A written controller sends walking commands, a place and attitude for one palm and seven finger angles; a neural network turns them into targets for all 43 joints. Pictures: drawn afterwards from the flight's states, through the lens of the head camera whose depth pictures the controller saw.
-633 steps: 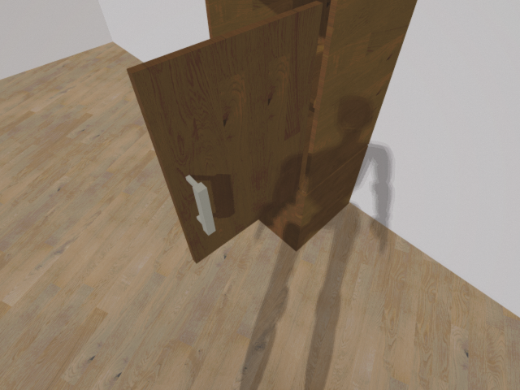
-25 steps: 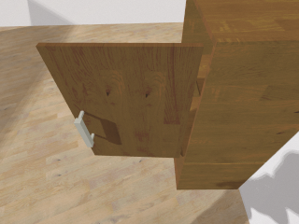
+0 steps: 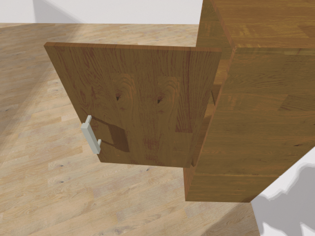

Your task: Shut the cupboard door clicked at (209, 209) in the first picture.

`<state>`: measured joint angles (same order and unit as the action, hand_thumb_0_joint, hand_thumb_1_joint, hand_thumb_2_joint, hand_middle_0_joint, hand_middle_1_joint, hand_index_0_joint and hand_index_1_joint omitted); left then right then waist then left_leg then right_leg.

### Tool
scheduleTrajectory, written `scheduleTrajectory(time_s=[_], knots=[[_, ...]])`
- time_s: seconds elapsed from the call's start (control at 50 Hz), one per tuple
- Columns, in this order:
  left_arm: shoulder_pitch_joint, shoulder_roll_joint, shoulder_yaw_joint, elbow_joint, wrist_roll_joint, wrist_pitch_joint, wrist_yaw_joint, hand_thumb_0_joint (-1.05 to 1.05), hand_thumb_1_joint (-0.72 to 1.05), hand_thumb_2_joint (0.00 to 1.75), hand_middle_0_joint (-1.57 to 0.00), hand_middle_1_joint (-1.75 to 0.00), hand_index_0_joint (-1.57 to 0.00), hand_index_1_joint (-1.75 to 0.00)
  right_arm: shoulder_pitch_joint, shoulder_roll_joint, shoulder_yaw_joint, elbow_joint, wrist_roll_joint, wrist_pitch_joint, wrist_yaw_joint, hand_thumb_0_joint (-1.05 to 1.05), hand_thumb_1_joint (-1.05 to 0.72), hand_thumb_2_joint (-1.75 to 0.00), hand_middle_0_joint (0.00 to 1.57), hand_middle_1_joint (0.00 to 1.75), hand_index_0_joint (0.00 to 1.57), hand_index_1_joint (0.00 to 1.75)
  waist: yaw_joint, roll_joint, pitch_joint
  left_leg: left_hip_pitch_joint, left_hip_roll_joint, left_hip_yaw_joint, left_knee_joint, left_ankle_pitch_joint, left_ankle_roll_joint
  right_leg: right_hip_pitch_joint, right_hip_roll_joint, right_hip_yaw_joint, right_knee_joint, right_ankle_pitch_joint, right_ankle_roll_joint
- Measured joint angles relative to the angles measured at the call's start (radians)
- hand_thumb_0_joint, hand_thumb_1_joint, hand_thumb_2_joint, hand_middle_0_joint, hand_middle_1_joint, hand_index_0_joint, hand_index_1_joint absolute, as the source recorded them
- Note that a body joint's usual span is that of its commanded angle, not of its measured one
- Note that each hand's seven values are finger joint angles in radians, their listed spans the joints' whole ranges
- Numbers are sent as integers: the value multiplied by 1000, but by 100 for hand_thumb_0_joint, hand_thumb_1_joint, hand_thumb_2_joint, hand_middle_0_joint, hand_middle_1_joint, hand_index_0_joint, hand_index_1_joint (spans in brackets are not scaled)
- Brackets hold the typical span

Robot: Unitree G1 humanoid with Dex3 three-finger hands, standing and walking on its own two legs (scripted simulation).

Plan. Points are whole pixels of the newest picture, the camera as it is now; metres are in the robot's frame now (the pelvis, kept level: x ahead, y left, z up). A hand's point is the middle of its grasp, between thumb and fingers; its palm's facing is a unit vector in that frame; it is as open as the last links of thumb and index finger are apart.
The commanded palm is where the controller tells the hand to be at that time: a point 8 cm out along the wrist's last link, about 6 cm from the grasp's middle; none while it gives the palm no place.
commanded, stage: look again from close up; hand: left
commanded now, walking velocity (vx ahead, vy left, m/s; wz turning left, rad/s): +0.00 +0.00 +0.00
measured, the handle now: (93, 135) +0.45 +0.27 -0.09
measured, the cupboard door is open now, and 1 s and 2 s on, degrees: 87 87 87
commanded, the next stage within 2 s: raise the hand and make a fist in 0.08 s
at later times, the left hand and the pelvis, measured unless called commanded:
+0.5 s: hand (98, 214) +0.18 +0.16 -0.03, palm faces -0.04 -1.00 +0.04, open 6.6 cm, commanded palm +0.11 +0.23 -0.08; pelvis -0.05 +0.02 -0.07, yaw +1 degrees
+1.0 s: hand (86, 230) +0.15 +0.20 -0.08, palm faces -0.01 -1.00 -0.02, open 4.3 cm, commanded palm +0.12 +0.25 -0.08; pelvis -0.06 +0.03 -0.12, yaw +2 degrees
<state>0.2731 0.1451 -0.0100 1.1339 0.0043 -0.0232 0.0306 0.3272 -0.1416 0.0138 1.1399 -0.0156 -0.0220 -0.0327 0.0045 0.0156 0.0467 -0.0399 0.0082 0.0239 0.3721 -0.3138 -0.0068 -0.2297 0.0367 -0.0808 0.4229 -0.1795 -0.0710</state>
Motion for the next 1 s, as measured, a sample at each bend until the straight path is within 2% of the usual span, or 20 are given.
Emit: scheduleTrajectory(time_s=[0.2,0.22,0.24,0.26,0.28,0.32,0.36,0.4,0.46,0.5,0.52,0.58,0.64,0.7,0.76,0.8,0.86,0.92,0.96,1.0], knots=[[13,-10,-1,4,2,-7,8,1,92,90,-20,-30,-20,-30,6,14,2,2,3,-1,1,0,-91,-90,20,29,20,30,4,-1,-3,-18,2,5,29,-12,4,-5,1,1,1,2,8],[62,-9,35,-149,-31,47,5,2,93,90,-20,-30,-20,-30,11,12,6,-33,0,-21,-17,1,-90,-90,20,29,20,30,8,-1,12,-25,8,15,57,-25,4,-11,6,7,15,1,11],[131,3,38,-341,-67,64,16,3,94,90,-20,-30,-20,-30,30,7,10,-82,6,-64,-40,1,-90,-90,20,29,20,30,11,0,5,-40,11,24,77,-39,7,-29,10,15,35,-4,10],[190,14,30,-512,-102,49,35,3,94,90,-20,-30,-21,-30,48,-4,9,-126,16,-112,-53,1,-90,-90,20,29,20,30,8,4,-13,-56,10,28,94,-48,9,-47,8,19,53,-11,10],[221,22,21,-643,-123,23,54,4,95,90,-21,-30,-21,-30,55,-19,6,-161,27,-158,-60,1,-91,-90,20,29,20,30,-3,12,-29,-73,4,24,113,-54,12,-62,0,15,73,-20,13],[202,25,16,-800,-152,-52,67,4,95,90,-21,-31,-22,-31,42,-58,-8,-233,31,-229,-54,2,-91,-90,20,29,20,30,-37,28,-53,-136,-17,-1,173,-67,20,-112,-28,-6,129,-44,22],[124,16,36,-853,-169,-169,39,3,94,90,-23,-33,-23,-33,7,-90,-27,-307,19,-274,-35,2,-91,-90,20,29,20,30,-55,30,-87,-243,-37,-14,264,-90,27,-213,-55,-18,217,-73,29],[55,1,61,-875,-197,-307,-29,3,94,90,-25,-36,-25,-36,-38,-112,-46,-384,10,-300,-8,2,-91,-90,20,29,20,30,-51,10,-123,-359,-49,-2,368,-124,29,-335,-70,-6,323,-103,29],[26,-24,71,-910,-233,-530,-184,2,93,90,-29,-40,-29,-40,-109,-131,-72,-499,0,-303,37,2,-91,-90,20,29,20,30,-43,-37,-161,-522,-50,20,540,-192,32,-507,-76,13,488,-153,24],[43,-31,59,-925,-225,-619,-269,1,92,90,-32,-44,-32,-43,-148,-145,-89,-573,5,-285,55,2,-91,-90,20,29,20,30,-35,-61,-178,-618,-49,27,650,-236,43,-604,-77,18,590,-188,23],[61,-30,50,-933,-219,-628,-295,1,92,90,-34,-45,-34,-45,-164,-150,-96,-606,10,-272,59,2,-91,-90,20,29,20,30,-27,-73,-184,-660,-48,30,699,-258,42,-648,-79,21,636,-204,22],[131,-17,25,-969,-204,-565,-306,1,91,90,-39,-51,-40,-51,-200,-161,-105,-692,21,-230,52,1,-91,-90,20,29,20,30,0,-88,-190,-763,-48,28,817,-289,39,-750,-83,19,743,-241,22],[215,7,21,-1042,-192,-509,-244,2,91,90,-45,-57,-45,-57,-216,-148,-95,-742,20,-208,39,1,-91,-90,20,29,20,30,22,-79,-192,-842,-45,11,903,-340,44,-816,-85,1,804,-262,21],[262,37,26,-1158,-192,-516,-192,2,90,90,-50,-63,-51,-63,-214,-121,-61,-749,7,-200,32,1,-90,-90,20,29,20,30,39,-56,-190,-901,-41,-17,960,-356,43,-854,-89,-29,832,-271,19],[239,49,24,-1242,-199,-537,-199,3,91,90,-56,-69,-56,-69,-204,-91,-16,-722,2,-192,32,1,-90,-90,20,29,20,30,47,-25,-188,-948,-41,-41,997,-361,41,-882,-92,-53,844,-270,19],[202,50,18,-1269,-202,-512,-226,2,91,90,-59,-73,-59,-73,-191,-70,11,-701,7,-180,32,1,-90,-90,20,29,20,30,46,-9,-188,-970,-41,-47,1007,-360,43,-898,-93,-59,845,-265,21],[159,55,14,-1274,-200,-421,-264,2,91,90,-64,-79,-65,-78,-158,-39,38,-679,20,-152,28,1,-90,-90,20,30,20,30,34,4,-189,-983,-41,-39,1002,-353,47,-913,-93,-52,839,-256,25],[150,61,30,-1256,-211,-333,-266,2,90,90,-70,-85,-70,-84,-116,-24,45,-667,29,-129,19,2,-90,-90,21,30,20,30,15,9,-190,-976,-40,-26,980,-345,50,-912,-90,-39,823,-248,29],[162,63,49,-1250,-223,-314,-250,2,90,90,-74,-89,-74,-88,-89,-26,40,-662,29,-126,11,2,-90,-90,21,30,21,30,4,11,-191,-966,-39,-19,964,-342,52,-906,-87,-31,812,-245,32],[179,65,70,-1249,-235,-329,-231,2,90,90,-77,-93,-78,-92,-66,-39,29,-657,26,-132,6,2,-90,-90,21,30,21,30,-4,12,-196,-959,-39,-15,954,-341,54,-902,-85,-27,804,-244,33]])
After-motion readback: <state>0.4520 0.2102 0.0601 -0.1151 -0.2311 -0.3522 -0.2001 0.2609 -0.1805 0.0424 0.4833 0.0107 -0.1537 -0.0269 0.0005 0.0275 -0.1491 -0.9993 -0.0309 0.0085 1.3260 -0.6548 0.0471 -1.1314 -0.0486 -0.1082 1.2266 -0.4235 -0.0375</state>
